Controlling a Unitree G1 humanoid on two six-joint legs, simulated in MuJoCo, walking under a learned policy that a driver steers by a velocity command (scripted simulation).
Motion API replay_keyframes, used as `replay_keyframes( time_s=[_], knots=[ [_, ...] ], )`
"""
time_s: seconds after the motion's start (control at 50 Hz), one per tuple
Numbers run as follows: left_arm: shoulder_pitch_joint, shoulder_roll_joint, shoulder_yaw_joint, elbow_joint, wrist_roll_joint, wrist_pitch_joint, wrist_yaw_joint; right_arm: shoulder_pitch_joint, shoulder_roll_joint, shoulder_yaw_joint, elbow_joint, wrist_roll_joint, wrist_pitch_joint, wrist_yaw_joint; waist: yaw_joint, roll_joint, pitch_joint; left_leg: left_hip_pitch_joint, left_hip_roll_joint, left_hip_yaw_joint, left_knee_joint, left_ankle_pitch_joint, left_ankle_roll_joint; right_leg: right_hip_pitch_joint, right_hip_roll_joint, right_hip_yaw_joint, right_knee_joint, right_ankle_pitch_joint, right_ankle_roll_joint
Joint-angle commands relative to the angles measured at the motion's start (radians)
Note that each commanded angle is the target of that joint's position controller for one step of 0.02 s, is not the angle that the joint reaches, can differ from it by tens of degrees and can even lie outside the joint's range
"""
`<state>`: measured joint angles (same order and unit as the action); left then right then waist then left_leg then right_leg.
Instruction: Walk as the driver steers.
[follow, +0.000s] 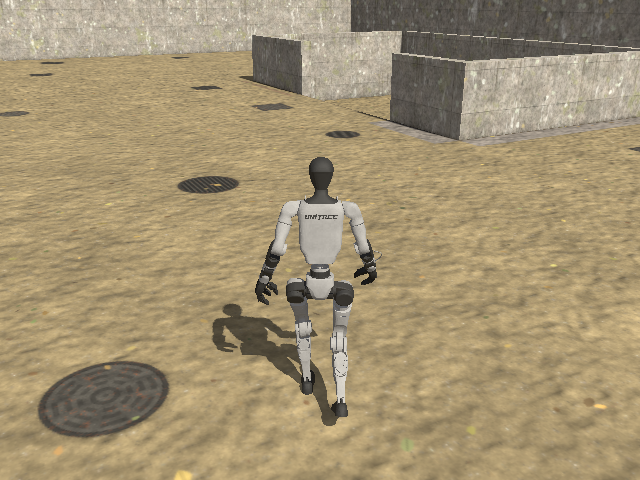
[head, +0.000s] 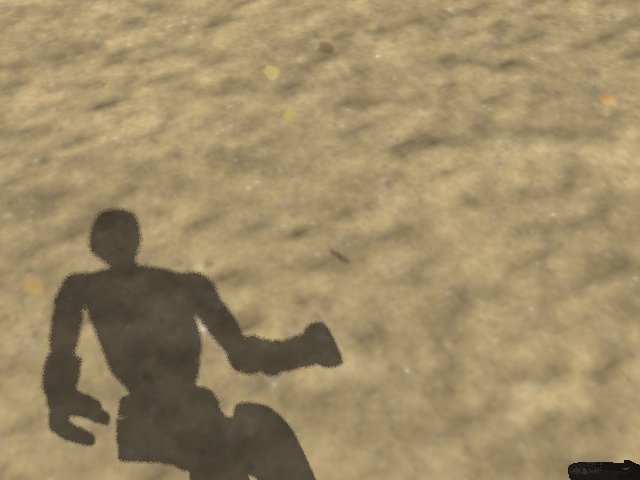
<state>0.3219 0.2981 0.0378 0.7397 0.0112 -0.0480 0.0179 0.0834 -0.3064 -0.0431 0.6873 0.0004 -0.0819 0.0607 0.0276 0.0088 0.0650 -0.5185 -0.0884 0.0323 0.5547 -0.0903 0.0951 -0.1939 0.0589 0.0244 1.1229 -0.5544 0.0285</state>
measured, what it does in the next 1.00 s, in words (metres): walks ahead, turning left: right foot, then left foot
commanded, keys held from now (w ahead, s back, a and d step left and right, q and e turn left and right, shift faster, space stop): q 1.00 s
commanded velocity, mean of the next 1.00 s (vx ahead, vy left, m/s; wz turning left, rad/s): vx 0.06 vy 0.00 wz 0.56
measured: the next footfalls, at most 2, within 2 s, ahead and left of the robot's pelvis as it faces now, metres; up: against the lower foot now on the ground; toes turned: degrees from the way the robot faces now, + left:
right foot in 0.38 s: +0.26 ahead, -0.15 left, +0.00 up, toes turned +20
left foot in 0.78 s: +0.13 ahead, +0.09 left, +0.00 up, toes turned +30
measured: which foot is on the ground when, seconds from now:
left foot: down 0.00-0.38, up 0.40-0.76, down 0.78-1.00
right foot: up 0.00-0.36, down 0.38-0.78, up 0.80-1.00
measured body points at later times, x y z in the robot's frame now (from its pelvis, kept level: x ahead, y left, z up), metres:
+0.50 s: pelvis +0.15 -0.05 +0.02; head +0.18 -0.06 +0.47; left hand +0.21 +0.25 -0.06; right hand +0.39 -0.28 -0.08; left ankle +0.09 +0.06 -0.64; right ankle +0.22 -0.16 -0.72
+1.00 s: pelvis +0.13 -0.02 +0.03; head +0.15 +0.03 +0.47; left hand +0.10 +0.31 -0.08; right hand +0.42 -0.17 -0.05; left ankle +0.09 +0.06 -0.72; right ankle +0.23 -0.15 -0.64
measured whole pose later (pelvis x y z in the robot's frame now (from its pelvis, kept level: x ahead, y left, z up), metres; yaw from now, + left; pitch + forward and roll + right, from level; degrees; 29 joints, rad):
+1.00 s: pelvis +0.13 -0.02 +0.03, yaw +36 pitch +2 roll -2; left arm 0.12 0.32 0.10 0.70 0.01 0.01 0.04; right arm 0.20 -0.30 -0.07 0.62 0.01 0.04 -0.02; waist -0.01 -0.03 0.05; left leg -0.29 -0.04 -0.10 0.46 -0.21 0.05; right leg -0.55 0.01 0.04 1.06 -0.37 0.09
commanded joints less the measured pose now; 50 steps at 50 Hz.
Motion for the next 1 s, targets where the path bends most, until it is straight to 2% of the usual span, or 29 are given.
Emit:
replay_keyframes(
  time_s=[0.02, 0.04, 0.08, 0.12, 0.16, 0.22, 0.26, 0.3, 0.34, 0.36, 0.38, 0.4, 0.42, 0.44, 0.46, 0.5, 0.56, 0.62, 0.7, 0.74, 0.76, 0.78, 0.8, 0.82, 0.84, 0.88, 0.9, 0.96, 1.0],
  knots=[
    [-0.049, 0.161, 0.024, -0.133, -0.02, -0.041, -0.007, 0.145, -0.15, -0.052, -0.06, 0.018, 0.02, -0.03, -0.092, -0.042, -0.283, 0.642, 0.339, -0.477, -0.152, 0.445, 0.24, -0.493, -0.075, 0.103, 0.261, 0.053, 0.015],
    [-0.075, 0.162, 0.029, -0.139, -0.006, -0.032, 0.002, 0.105, -0.139, -0.048, -0.073, 0.017, 0.028, -0.038, -0.062, -0.062, -0.19, 0.48, 0.315, -0.432, -0.187, 0.451, 0.23, -0.466, -0.091, 0.087, 0.204, 0.083, 0.022],
    [-0.023, 0.143, 0.028, -0.136, 0.0, -0.005, 0.01, 0.072, -0.141, -0.049, -0.08, -0.005, 0.036, -0.043, 0.0, -0.001, -0.136, 0.27, 0.266, -0.377, -0.246, 0.449, 0.228, -0.351, -0.103, 0.079, 0.104, 0.109, 0.036],
    [0.013, 0.1, 0.015, -0.122, 0.007, 0.006, 0.023, 0.055, -0.152, -0.055, -0.075, -0.004, 0.037, -0.048, 0.021, 0.032, -0.145, 0.187, 0.234, -0.313, -0.238, 0.559, 0.218, -0.308, -0.096, 0.05, -0.035, 0.134, 0.063],
    [-0.002, 0.089, 0.011, -0.121, 0.012, 0.012, 0.033, 0.061, -0.174, -0.064, -0.069, 0.002, 0.05, -0.06, 0.013, 0.041, -0.197, 0.184, 0.216, -0.295, -0.208, 0.568, 0.195, -0.286, -0.079, 0.046, -0.127, 0.219, 0.082],
    [-0.066, 0.088, 0.014, -0.132, 0.003, 0.021, 0.03, 0.054, -0.173, -0.066, -0.069, 0.018, 0.082, -0.078, -0.006, 0.071, -0.228, 0.172, 0.175, -0.307, -0.187, 0.329, 0.138, -0.248, -0.059, 0.058, -0.25, 0.346, 0.089],
    [-0.122, 0.088, 0.016, -0.149, -0.003, 0.021, 0.022, 0.057, -0.171, -0.066, -0.072, 0.019, 0.099, -0.086, -0.026, 0.099, -0.21, 0.178, 0.165, -0.356, -0.182, 0.138, 0.117, -0.24, -0.044, 0.069, -0.335, 0.361, 0.084],
    [-0.152, 0.096, 0.022, -0.16, -0.009, 0.013, 0.014, 0.064, -0.167, -0.067, -0.075, 0.017, 0.109, -0.087, -0.038, 0.133, -0.192, 0.214, 0.172, -0.417, -0.154, 0.071, 0.107, -0.228, -0.03, 0.08, -0.426, 0.331, 0.073],
    [-0.128, 0.105, 0.033, -0.154, -0.011, -0.003, 0.007, 0.053, -0.151, -0.062, -0.084, 0.022, 0.114, -0.087, -0.016, 0.151, -0.189, 0.261, 0.166, -0.47, -0.091, 0.094, 0.079, -0.165, -0.024, 0.083, -0.593, 0.362, 0.048],
    [-0.098, 0.112, 0.041, -0.143, -0.01, -0.012, 0.006, 0.046, -0.131, -0.057, -0.088, 0.028, 0.115, -0.088, 0.004, 0.15, -0.18, 0.249, 0.137, -0.47, -0.044, 0.062, 0.044, -0.086, -0.048, 0.081, -0.729, 0.469, 0.024],
    [-0.081, 0.174, 0.056, -0.149, 0.005, -0.014, 0.014, 0.092, -0.081, -0.042, -0.093, 0.018, 0.114, -0.086, -0.02, 0.045, -0.216, 0.179, 0.084, -0.409, 0.092, -0.156, -0.009, 0.039, -0.227, 0.211, -0.762, 0.557, -0.042],
    [-0.128, 0.249, 0.075, -0.156, 0.035, 0.005, 0.018, 0.168, -0.052, -0.034, -0.108, 0.011, 0.107, -0.082, -0.093, -0.249, -0.18, -0.033, -0.073, -0.216, 0.273, -0.516, -0.074, 0.114, -0.425, 0.453, -0.77, 0.8, -0.204],
    [-0.091, 0.197, 0.069, -0.152, 0.038, 0.009, 0.016, 0.168, -0.14, -0.056, -0.103, 0.0, 0.097, -0.079, -0.051, -0.275, -0.203, -0.099, -0.021, -0.174, 0.509, -0.583, -0.122, 0.112, -0.498, 0.561, -0.782, 0.838, -0.303],
    [-0.106, 0.147, 0.054, -0.162, 0.029, 0.011, 0.018, 0.16, -0.187, -0.075, -0.087, 0.012, 0.102, -0.078, -0.042, -0.184, -0.188, -0.108, 0.011, -0.179, 0.617, -0.518, -0.141, 0.095, -0.452, 0.458, -0.759, 0.811, -0.289],
    [-0.139, 0.119, 0.049, -0.163, 0.018, 0.015, 0.019, 0.158, -0.181, -0.081, -0.068, 0.02, 0.117, -0.084, -0.048, -0.126, -0.163, -0.111, 0.03, -0.165, 0.658, -0.457, -0.161, 0.075, -0.381, 0.344, -0.744, 0.767, -0.243],
    [-0.174, 0.109, 0.044, -0.161, 0.004, 0.025, 0.025, 0.146, -0.134, -0.072, -0.072, 0.023, 0.14, -0.087, -0.046, -0.129, -0.13, -0.112, 0.05, -0.132, 0.674, -0.373, -0.188, 0.041, -0.32, 0.222, -0.752, 0.746, -0.21],
    [-0.154, 0.119, 0.054, -0.146, 0.012, 0.041, 0.033, 0.088, -0.083, -0.057, -0.11, 0.028, 0.144, -0.083, -0.014, -0.185, -0.131, -0.088, 0.068, -0.068, 0.544, -0.327, -0.203, 0.07, -0.298, 0.128, -0.773, 0.747, -0.226],
    [-0.158, 0.147, 0.07, -0.136, 0.006, 0.049, 0.032, 0.055, -0.068, -0.049, -0.137, 0.022, 0.142, -0.069, 0.004, -0.204, -0.164, 0.002, 0.102, -0.043, 0.384, -0.326, -0.192, 0.086, -0.332, 0.089, -0.768, 0.748, -0.241],
    [-0.172, 0.172, 0.085, -0.122, -0.013, 0.05, 0.019, 0.068, -0.088, -0.059, -0.148, 0.021, 0.149, -0.051, 0.003, -0.218, -0.168, 0.12, 0.102, 0.007, 0.2, -0.294, -0.152, 0.07, -0.366, 0.06, -0.752, 0.706, -0.235],
    [-0.195, 0.176, 0.088, -0.115, -0.031, 0.05, 0.016, 0.116, -0.084, -0.066, -0.136, 0.021, 0.151, -0.042, -0.033, -0.201, -0.162, 0.213, 0.084, 0.04, 0.023, -0.183, -0.108, 0.041, -0.359, 0.027, -0.698, 0.656, -0.196],
    [-0.179, 0.157, 0.085, -0.102, -0.038, 0.049, 0.016, 0.156, -0.091, -0.073, -0.12, 0.018, 0.15, -0.044, -0.048, -0.174, -0.163, 0.302, 0.06, 0.043, -0.078, -0.106, -0.077, -0.005, -0.333, -0.009, -0.639, 0.587, -0.151],
    [-0.128, 0.118, 0.076, -0.081, -0.026, 0.048, 0.011, 0.188, -0.135, -0.089, -0.117, 0.016, 0.147, -0.052, -0.045, -0.045, -0.156, 0.431, 0.116, -0.076, -0.161, 0.057, -0.031, -0.133, -0.276, -0.09, -0.495, 0.43, -0.068],
    [-0.127, 0.048, 0.051, -0.126, 0.034, 0.048, 0.004, 0.2, -0.266, -0.115, -0.145, 0.01, 0.141, -0.071, -0.01, 0.311, -0.15, 0.571, 0.405, -0.472, -0.164, 0.446, 0.113, -0.44, -0.128, -0.173, -0.166, -0.08, 0.048],
    [-0.25, 0.093, 0.063, -0.159, 0.02, 0.042, 0.017, 0.217, -0.252, -0.106, -0.156, -0.033, 0.117, -0.06, -0.105, 0.259, -0.19, 0.466, 0.478, -0.573, -0.207, 0.409, 0.264, -0.496, -0.067, 0.001, 0.005, -0.147, 0.053],
    [-0.269, 0.125, 0.074, -0.155, -0.004, 0.046, 0.023, 0.181, -0.221, -0.094, -0.148, -0.037, 0.099, -0.058, -0.085, 0.17, -0.152, 0.437, 0.423, -0.486, -0.219, 0.321, 0.236, -0.504, -0.087, 0.038, 0.068, -0.071, 0.042],
    [-0.234, 0.128, 0.083, -0.121, 0.0, 0.053, 0.036, 0.09, -0.161, -0.077, -0.148, 0.004, 0.092, -0.07, -0.039, 0.113, -0.123, 0.415, 0.328, -0.386, -0.207, 0.234, 0.14, -0.504, -0.103, 0.054, 0.036, 0.08, 0.039],
    [-0.217, 0.128, 0.086, -0.116, 0.005, 0.053, 0.038, 0.064, -0.153, -0.071, -0.15, 0.013, 0.097, -0.077, -0.023, 0.121, -0.127, 0.388, 0.304, -0.36, -0.203, 0.271, 0.131, -0.47, -0.094, 0.05, 0.039, 0.128, 0.049],
    [-0.201, 0.097, 0.078, -0.107, -0.007, 0.047, 0.026, 0.079, -0.143, -0.065, -0.145, 0.004, 0.104, -0.092, -0.02, 0.123, -0.164, 0.399, 0.273, -0.343, -0.195, 0.293, 0.132, -0.42, -0.063, 0.042, -0.017, 0.199, 0.063],
    [-0.231, 0.078, 0.069, -0.114, -0.009, 0.044, 0.023, 0.096, -0.155, -0.07, -0.139, 0.009, 0.107, -0.099, -0.035, 0.121, -0.159, 0.422, 0.265, -0.366, -0.187, 0.245, 0.128, -0.41, -0.054, 0.048, -0.143, 0.215, 0.068]
  ],
)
